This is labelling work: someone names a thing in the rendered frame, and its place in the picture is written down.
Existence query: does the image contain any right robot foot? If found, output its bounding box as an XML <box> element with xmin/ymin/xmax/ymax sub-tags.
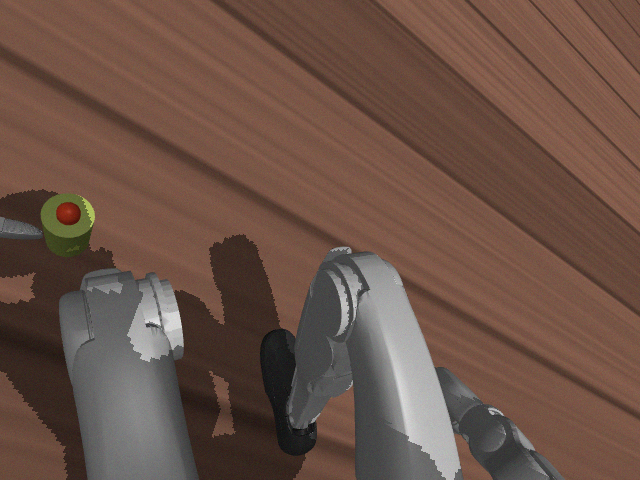
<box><xmin>260</xmin><ymin>329</ymin><xmax>317</xmax><ymax>456</ymax></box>

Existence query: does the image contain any bottle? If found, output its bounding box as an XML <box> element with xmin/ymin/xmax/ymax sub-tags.
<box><xmin>41</xmin><ymin>193</ymin><xmax>95</xmax><ymax>257</ymax></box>

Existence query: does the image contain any left robot hand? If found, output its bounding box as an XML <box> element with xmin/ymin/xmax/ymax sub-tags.
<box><xmin>0</xmin><ymin>217</ymin><xmax>43</xmax><ymax>240</ymax></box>

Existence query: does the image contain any right robot hand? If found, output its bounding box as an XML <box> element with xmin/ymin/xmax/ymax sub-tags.
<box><xmin>435</xmin><ymin>367</ymin><xmax>484</xmax><ymax>435</ymax></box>

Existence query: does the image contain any right robot arm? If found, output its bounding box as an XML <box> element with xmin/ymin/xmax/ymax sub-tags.
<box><xmin>459</xmin><ymin>404</ymin><xmax>565</xmax><ymax>480</ymax></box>

